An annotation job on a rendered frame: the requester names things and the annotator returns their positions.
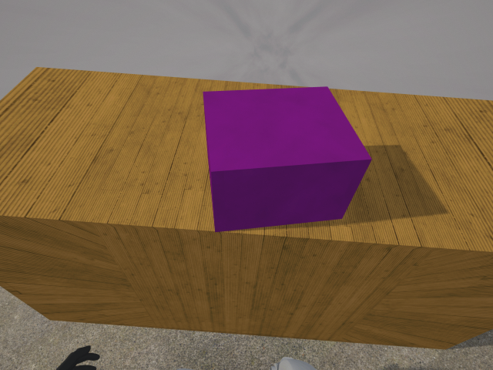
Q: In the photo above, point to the robot left hand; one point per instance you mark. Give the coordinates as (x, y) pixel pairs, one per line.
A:
(78, 356)

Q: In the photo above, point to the pedestal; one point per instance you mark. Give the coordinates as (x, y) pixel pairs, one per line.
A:
(106, 217)

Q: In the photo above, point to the carton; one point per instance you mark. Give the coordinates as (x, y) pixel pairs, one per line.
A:
(280, 156)

